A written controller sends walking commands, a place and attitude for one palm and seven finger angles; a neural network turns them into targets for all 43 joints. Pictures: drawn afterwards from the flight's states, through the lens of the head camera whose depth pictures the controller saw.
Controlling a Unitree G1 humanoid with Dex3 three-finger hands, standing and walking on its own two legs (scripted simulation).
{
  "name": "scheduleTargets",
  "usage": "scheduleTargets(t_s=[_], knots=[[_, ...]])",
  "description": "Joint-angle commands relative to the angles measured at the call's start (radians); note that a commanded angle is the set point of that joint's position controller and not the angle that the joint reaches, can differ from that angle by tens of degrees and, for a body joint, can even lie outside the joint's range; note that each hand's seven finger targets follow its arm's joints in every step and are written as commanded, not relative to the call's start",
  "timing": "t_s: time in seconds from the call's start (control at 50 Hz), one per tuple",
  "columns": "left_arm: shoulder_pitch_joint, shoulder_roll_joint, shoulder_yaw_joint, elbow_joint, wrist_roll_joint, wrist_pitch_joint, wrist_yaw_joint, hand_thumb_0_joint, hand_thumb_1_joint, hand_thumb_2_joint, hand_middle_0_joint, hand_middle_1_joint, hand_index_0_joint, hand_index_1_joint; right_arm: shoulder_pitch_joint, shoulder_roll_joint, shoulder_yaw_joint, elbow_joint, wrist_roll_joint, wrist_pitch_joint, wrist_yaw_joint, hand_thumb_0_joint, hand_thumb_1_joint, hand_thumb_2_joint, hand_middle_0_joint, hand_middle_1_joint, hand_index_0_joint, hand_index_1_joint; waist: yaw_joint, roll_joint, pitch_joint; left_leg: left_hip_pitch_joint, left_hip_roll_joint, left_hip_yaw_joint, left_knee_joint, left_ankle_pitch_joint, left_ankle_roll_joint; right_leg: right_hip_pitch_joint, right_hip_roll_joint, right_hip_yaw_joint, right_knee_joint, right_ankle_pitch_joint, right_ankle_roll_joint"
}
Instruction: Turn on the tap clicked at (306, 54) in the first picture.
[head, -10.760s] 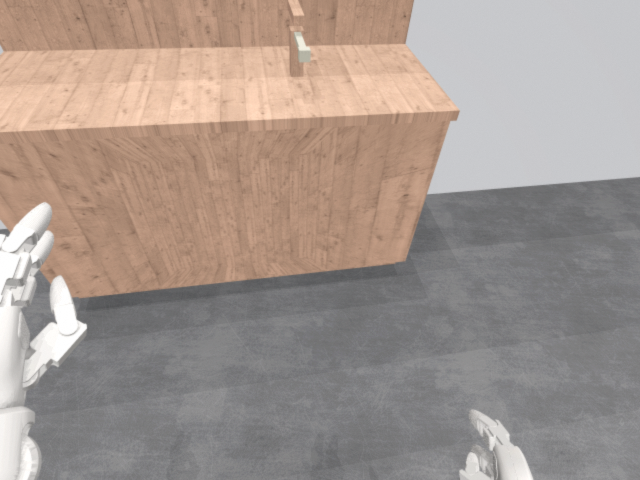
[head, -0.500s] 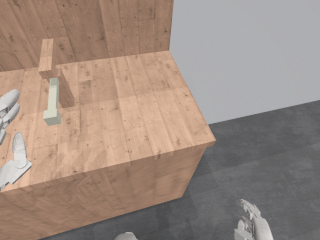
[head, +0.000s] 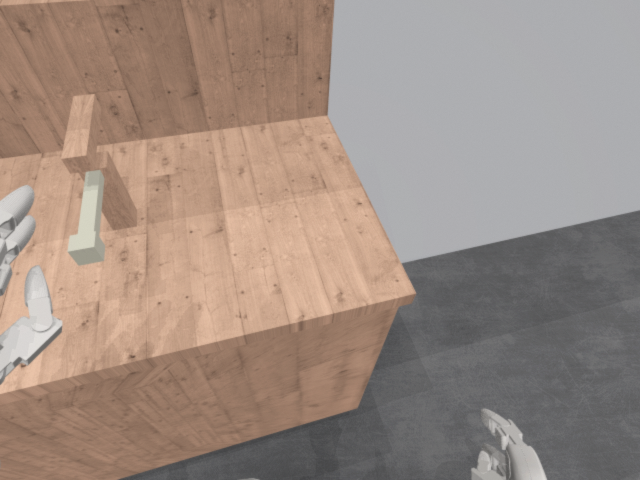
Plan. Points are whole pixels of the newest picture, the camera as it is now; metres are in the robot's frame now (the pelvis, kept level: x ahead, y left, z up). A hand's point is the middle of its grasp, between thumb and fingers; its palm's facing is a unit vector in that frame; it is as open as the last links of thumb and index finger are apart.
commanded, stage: shuffle to correct the standing spot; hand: left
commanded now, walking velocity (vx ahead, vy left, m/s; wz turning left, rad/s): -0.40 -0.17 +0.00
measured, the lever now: (87, 248) +0.34 +0.30 +0.10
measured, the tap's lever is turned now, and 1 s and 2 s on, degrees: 0 0 0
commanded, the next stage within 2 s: none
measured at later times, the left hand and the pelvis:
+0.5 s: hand (10, 371) +0.17 +0.25 +0.18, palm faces +0.31 -0.82 -0.49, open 7.4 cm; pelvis -0.04 +0.01 +0.00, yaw -1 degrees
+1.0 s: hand (22, 400) +0.16 +0.26 +0.15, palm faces +0.36 -0.83 -0.42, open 7.4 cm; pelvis -0.09 +0.00 -0.03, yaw -6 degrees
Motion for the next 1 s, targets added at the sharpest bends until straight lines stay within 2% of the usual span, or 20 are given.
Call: scheduleTargets(t_s=[0.0,0.12,0.26,0.36,0.4,0.44,0.5,0.54,0.62,0.68,0.72,0.74,0.76,0.8,0.82,0.86,0.9,0.94,0.96,0.98], knots=[[-0.093,0.159,0.102,-0.208,-0.007,-0.056,0.023,0.000,0.900,0.900,-0.200,-0.300,-0.200,-0.300,-0.070,-0.112,-0.057,-0.168,0.011,-0.063,-0.008,0.000,-0.900,-0.900,0.200,0.300,0.200,0.300,-0.005,-0.022,-0.152,0.150,0.040,-0.003,0.048,0.230,0.072,-0.014,-0.198,0.156,-0.104,0.398,-0.029],[-0.043,0.200,0.157,-0.264,0.000,-0.099,0.028,0.000,0.900,0.900,-0.200,-0.300,-0.200,-0.300,-0.094,-0.100,-0.049,-0.181,0.009,-0.059,-0.008,0.000,-0.900,-0.900,0.200,0.300,0.200,0.300,0.001,0.020,-0.158,0.184,0.057,-0.006,0.033,0.438,0.075,-0.002,-0.210,0.127,-0.061,0.584,0.001],[-0.004,0.203,0.199,-0.280,0.006,-0.170,0.011,0.000,0.900,0.900,-0.200,-0.300,-0.200,-0.300,-0.079,-0.102,-0.061,-0.171,-0.009,-0.075,-0.007,0.000,-0.900,-0.900,0.200,0.300,0.200,0.300,0.006,0.127,-0.197,0.133,0.140,-0.100,-0.018,0.493,0.102,0.031,-0.147,0.086,-0.060,0.350,0.025],[0.006,0.193,0.190,-0.239,0.004,-0.176,0.012,0.000,0.900,0.900,-0.200,-0.300,-0.200,-0.300,-0.051,-0.096,-0.072,-0.153,-0.001,-0.092,-0.013,0.000,-0.900,-0.900,0.200,0.300,0.200,0.300,-0.012,-0.058,-0.203,0.136,-0.014,0.034,0.135,0.030,0.042,-0.070,-0.277,0.197,-0.142,0.406,-0.069],[0.023,0.192,0.190,-0.224,-0.003,-0.155,0.021,0.000,0.900,0.900,-0.200,-0.300,-0.200,-0.300,-0.056,-0.087,-0.066,-0.158,0.002,-0.089,-0.014,0.000,-0.900,-0.900,0.200,0.300,0.200,0.300,-0.004,-0.111,-0.183,0.157,-0.034,0.052,0.113,-0.105,0.037,-0.134,-0.311,0.238,-0.163,0.233,-0.101],[0.034,0.165,0.153,-0.228,-0.008,-0.132,0.023,0.000,0.900,0.900,-0.200,-0.300,-0.200,-0.300,-0.065,-0.093,-0.042,-0.167,-0.004,-0.076,-0.017,0.000,-0.900,-0.900,0.200,0.300,0.200,0.300,-0.012,-0.019,-0.158,0.206,0.043,-0.007,-0.056,-0.101,0.073,-0.203,-0.215,0.174,-0.089,0.038,-0.047],[-0.069,0.162,0.133,-0.250,0.008,-0.108,0.018,0.000,0.900,0.900,-0.200,-0.300,-0.200,-0.300,-0.094,-0.117,-0.037,-0.180,-0.027,-0.075,-0.018,0.000,-0.900,-0.900,0.200,0.300,0.200,0.300,-0.022,0.232,-0.080,0.032,0.325,-0.372,-0.348,-0.218,0.205,-0.175,-0.043,0.113,0.303,-0.190,0.065],[-0.146,0.135,0.101,-0.235,0.025,-0.100,0.020,0.000,0.900,0.900,-0.200,-0.300,-0.200,-0.300,-0.104,-0.120,-0.036,-0.175,-0.023,-0.067,-0.006,0.000,-0.900,-0.900,0.200,0.300,0.200,0.300,-0.014,0.217,-0.043,-0.061,0.300,-0.311,-0.369,-0.321,0.208,-0.128,-0.040,0.129,0.411,-0.175,0.063],[-0.138,0.153,0.122,-0.281,0.032,-0.081,0.019,0.000,0.900,0.900,-0.200,-0.300,-0.200,-0.300,-0.069,-0.132,-0.070,-0.202,0.005,-0.075,0.043,0.000,-0.900,-0.900,0.200,0.300,0.200,0.300,0.010,0.272,-0.119,0.067,0.186,-0.120,-0.220,-0.271,0.122,-0.038,-0.040,0.029,0.116,-0.129,0.034],[-0.101,0.157,0.124,-0.260,0.037,-0.076,0.002,0.000,0.900,0.900,-0.200,-0.300,-0.200,-0.300,-0.064,-0.121,-0.060,-0.215,0.007,-0.048,0.069,0.000,-0.900,-0.900,0.200,0.300,0.200,0.300,0.003,0.153,-0.133,-0.088,0.069,-0.024,0.084,-0.378,0.077,0.131,-0.071,0.007,-0.050,0.053,-0.024],[-0.084,0.199,0.153,-0.236,0.032,-0.077,0.012,0.000,0.900,0.900,-0.200,-0.300,-0.200,-0.300,-0.047,-0.082,-0.053,-0.206,0.038,-0.044,0.070,0.000,-0.900,-0.900,0.200,0.300,0.200,0.300,0.000,-0.219,-0.152,-0.080,-0.119,0.114,0.673,-0.295,0.032,0.028,-0.248,0.160,-0.176,0.176,-0.137],[-0.113,0.166,0.122,-0.242,0.023,-0.074,0.013,0.000,0.900,0.900,-0.200,-0.300,-0.200,-0.300,-0.071,-0.109,-0.064,-0.209,0.047,-0.049,0.065,0.000,-0.900,-0.900,0.200,0.300,0.200,0.300,0.008,-0.319,-0.088,-0.107,-0.109,0.028,0.849,-0.275,0.026,-0.133,-0.366,0.342,-0.227,0.145,-0.213],[-0.101,0.166,0.117,-0.229,0.032,-0.071,0.011,0.000,0.900,0.900,-0.200,-0.300,-0.200,-0.300,-0.076,-0.118,-0.067,-0.194,0.045,-0.043,0.066,0.000,-0.900,-0.900,0.200,0.300,0.200,0.300,0.002,-0.338,-0.041,-0.103,-0.050,-0.069,0.949,-0.252,0.034,-0.251,-0.398,0.373,-0.200,0.132,-0.249],[-0.051,0.180,0.149,-0.194,0.027,-0.067,0.013,0.000,0.900,0.900,-0.200,-0.300,-0.200,-0.300,-0.094,-0.092,-0.043,-0.173,0.020,-0.002,0.057,0.000,-0.900,-0.900,0.200,0.300,0.200,0.300,-0.021,-0.146,-0.011,-0.081,0.005,-0.099,0.862,-0.273,0.053,-0.333,-0.375,0.286,-0.104,0.127,-0.237],[-0.078,0.178,0.141,-0.200,0.022,-0.065,0.016,0.000,0.900,0.900,-0.200,-0.300,-0.200,-0.300,-0.102,-0.081,-0.023,-0.180,0.017,0.012,0.055,0.000,-0.900,-0.900,0.200,0.300,0.200,0.300,-0.028,-0.059,-0.006,-0.047,0.014,-0.083,0.569,-0.286,0.066,-0.284,-0.347,0.226,-0.029,0.187,-0.195],[-0.125,0.204,0.171,-0.184,0.036,-0.093,0.035,0.000,0.900,0.900,-0.200,-0.300,-0.200,-0.300,-0.082,-0.092,-0.032,-0.149,0.004,0.022,0.046,0.000,-0.900,-0.900,0.200,0.300,0.200,0.300,-0.035,0.017,-0.059,-0.021,-0.026,0.012,0.061,-0.061,0.049,-0.138,-0.252,0.130,0.191,0.332,-0.123],[-0.192,0.199,0.173,-0.168,0.044,-0.112,0.044,0.000,0.900,0.900,-0.200,-0.300,-0.200,-0.300,-0.072,-0.105,-0.063,-0.148,-0.005,0.003,0.038,0.000,-0.900,-0.900,0.200,0.300,0.200,0.300,-0.010,0.183,-0.073,0.177,-0.041,0.091,-0.252,0.260,0.054,-0.161,-0.089,0.037,0.378,0.126,-0.072],[-0.213,0.222,0.173,-0.261,0.053,-0.133,0.041,0.000,0.900,0.900,-0.200,-0.300,-0.200,-0.300,-0.064,-0.115,-0.089,-0.161,-0.003,-0.019,0.033,0.000,-0.900,-0.900,0.200,0.300,0.200,0.300,0.015,0.284,-0.125,0.440,0.160,-0.107,-0.210,0.607,0.152,-0.408,0.005,0.011,0.693,-0.164,0.000],[-0.197,0.245,0.172,-0.319,0.061,-0.139,0.040,0.000,0.900,0.900,-0.200,-0.300,-0.200,-0.300,-0.096,-0.104,-0.077,-0.170,-0.025,-0.013,0.035,0.000,-0.900,-0.900,0.200,0.300,0.200,0.300,-0.003,0.360,-0.189,0.378,0.168,-0.157,-0.082,0.657,0.137,-0.377,-0.019,0.057,0.749,-0.196,0.004],[-0.227,0.280,0.198,-0.345,0.053,-0.141,0.035,0.000,0.900,0.900,-0.200,-0.300,-0.200,-0.300,-0.127,-0.103,-0.066,-0.196,-0.034,-0.009,0.050,0.000,-0.900,-0.900,0.200,0.300,0.200,0.300,-0.025,0.461,-0.089,0.197,0.226,-0.356,-0.087,0.539,0.152,-0.393,-0.035,0.124,0.788,-0.184,0.019]])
